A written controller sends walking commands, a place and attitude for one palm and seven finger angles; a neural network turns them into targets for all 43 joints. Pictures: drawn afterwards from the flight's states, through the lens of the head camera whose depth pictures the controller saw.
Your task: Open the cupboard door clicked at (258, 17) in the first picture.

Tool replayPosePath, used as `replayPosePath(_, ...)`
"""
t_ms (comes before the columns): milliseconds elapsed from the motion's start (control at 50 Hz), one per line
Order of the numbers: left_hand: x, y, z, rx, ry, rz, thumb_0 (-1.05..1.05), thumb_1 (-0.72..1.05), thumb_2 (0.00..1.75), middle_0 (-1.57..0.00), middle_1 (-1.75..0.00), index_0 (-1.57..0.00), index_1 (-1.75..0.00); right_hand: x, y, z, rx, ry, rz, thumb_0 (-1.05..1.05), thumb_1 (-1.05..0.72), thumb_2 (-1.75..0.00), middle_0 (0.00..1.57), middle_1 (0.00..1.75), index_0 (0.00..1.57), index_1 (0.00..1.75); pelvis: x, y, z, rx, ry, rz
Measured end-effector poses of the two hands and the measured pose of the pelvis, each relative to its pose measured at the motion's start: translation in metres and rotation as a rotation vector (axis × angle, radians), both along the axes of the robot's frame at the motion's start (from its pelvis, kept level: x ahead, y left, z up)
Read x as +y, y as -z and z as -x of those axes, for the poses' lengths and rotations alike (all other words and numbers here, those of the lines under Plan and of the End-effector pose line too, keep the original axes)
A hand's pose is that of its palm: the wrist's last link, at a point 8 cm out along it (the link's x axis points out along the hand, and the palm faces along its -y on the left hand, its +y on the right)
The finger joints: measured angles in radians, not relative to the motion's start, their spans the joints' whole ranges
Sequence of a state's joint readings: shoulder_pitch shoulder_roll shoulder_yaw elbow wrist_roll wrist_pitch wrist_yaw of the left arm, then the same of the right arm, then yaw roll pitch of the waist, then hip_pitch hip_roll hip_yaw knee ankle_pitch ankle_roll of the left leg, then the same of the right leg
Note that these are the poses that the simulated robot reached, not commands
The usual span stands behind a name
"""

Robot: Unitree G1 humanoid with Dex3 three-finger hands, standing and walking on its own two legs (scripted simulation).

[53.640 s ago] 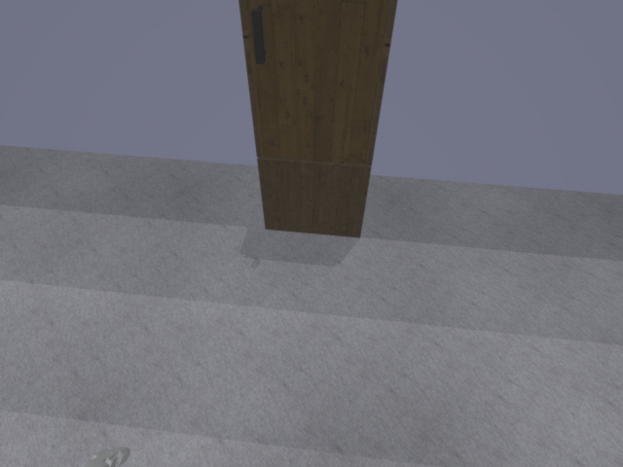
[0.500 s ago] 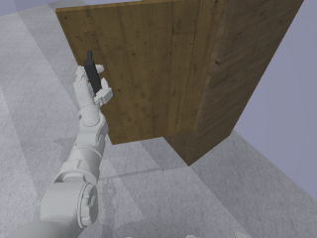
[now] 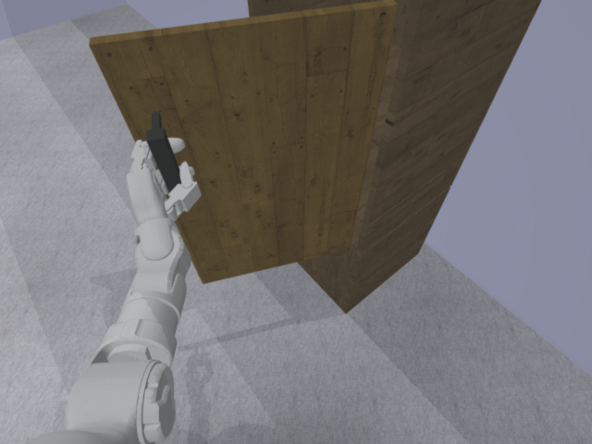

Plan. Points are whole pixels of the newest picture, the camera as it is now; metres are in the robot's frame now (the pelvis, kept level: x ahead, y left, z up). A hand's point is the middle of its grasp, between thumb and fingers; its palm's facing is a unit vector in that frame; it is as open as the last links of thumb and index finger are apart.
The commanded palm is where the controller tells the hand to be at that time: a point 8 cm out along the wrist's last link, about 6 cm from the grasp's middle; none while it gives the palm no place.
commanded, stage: pull the door open along its arc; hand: left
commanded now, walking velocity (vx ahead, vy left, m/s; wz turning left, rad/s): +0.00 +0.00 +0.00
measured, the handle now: (169, 161) +0.50 +0.17 +0.10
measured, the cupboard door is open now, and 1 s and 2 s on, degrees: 66 90 92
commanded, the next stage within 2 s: open thumb and fingers to let go in 0.42 s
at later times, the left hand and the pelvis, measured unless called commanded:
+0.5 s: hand (245, 262) +0.32 +0.05 +0.11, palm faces +0.22 -0.98 -0.02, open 6.2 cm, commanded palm +0.29 +0.10 +0.10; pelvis +0.04 +0.00 +0.01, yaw +2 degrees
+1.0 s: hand (238, 256) +0.33 +0.06 +0.10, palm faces +0.28 -0.96 +0.00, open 11.9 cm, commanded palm +0.29 +0.10 +0.10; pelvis +0.02 -0.02 +0.01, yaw +3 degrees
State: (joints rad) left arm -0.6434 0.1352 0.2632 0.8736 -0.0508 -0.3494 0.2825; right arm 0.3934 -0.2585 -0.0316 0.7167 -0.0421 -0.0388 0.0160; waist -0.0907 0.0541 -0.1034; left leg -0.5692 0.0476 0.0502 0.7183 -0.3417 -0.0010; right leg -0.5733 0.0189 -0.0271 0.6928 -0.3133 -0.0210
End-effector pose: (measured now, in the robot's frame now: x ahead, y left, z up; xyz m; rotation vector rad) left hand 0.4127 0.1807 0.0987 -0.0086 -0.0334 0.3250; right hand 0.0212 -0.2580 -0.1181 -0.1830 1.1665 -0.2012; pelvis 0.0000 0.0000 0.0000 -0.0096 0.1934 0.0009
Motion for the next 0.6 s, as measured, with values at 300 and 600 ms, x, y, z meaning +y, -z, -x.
replayPosePath(300, -0.044, -0.002, 0.091, 0.014, 0.112, 0.049, 0.02, 0.67, 0.71, -0.36, -1.35, -0.36, -1.33, 0.041, -0.034, -0.148, -0.327, -0.123, -0.090, 0.01, -0.91, -0.90, 0.20, 0.30, 0.20, 0.30, 0.007, -0.011, -0.030, -0.103, 0.007, -0.007)
replayPosePath(600, -0.079, -0.007, 0.119, 0.074, 0.040, -0.002, 0.01, 0.67, 0.78, -0.36, -1.33, -0.38, -1.34, 0.063, -0.050, -0.225, -0.410, -0.280, -0.108, 0.01, -0.91, -0.90, 0.20, 0.30, 0.20, 0.30, -0.011, -0.007, -0.034, -0.150, -0.063, -0.013)
